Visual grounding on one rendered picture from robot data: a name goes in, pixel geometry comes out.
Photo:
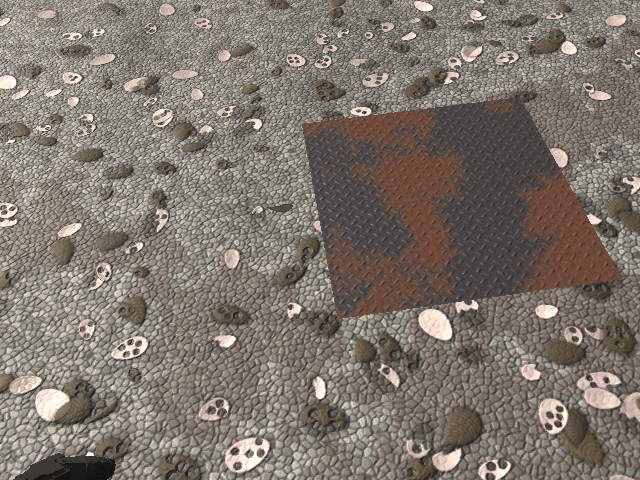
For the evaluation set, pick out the robot left hand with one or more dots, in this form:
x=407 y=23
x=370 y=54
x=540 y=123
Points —
x=59 y=467

